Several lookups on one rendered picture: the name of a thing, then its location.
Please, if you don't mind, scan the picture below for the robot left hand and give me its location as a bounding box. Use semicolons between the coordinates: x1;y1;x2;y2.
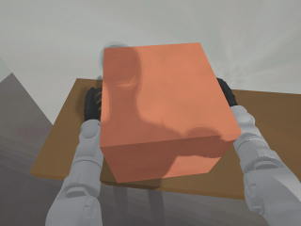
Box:
84;87;103;121

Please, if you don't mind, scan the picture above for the table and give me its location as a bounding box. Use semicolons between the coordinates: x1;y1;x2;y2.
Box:
29;78;301;201

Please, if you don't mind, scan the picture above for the robot right upper arm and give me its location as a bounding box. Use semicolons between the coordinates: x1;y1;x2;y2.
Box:
243;168;301;226

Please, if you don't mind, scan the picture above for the robot right hand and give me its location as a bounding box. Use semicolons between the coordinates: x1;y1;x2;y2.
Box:
216;77;238;107

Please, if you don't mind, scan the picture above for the left robot forearm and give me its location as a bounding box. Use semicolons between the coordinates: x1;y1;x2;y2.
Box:
45;119;104;226

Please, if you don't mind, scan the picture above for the carton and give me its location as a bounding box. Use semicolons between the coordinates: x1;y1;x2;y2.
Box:
100;42;242;184

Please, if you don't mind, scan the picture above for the robot left upper arm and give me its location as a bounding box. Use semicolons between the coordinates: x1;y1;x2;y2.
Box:
46;195;103;226

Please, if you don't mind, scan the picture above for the right robot forearm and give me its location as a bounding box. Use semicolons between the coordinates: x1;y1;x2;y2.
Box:
230;105;301;189

